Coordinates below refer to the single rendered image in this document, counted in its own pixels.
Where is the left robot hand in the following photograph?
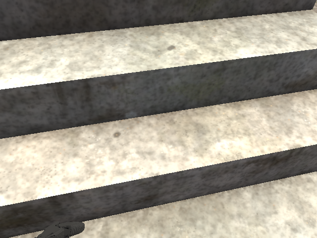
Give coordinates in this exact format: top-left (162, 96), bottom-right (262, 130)
top-left (35, 221), bottom-right (85, 238)

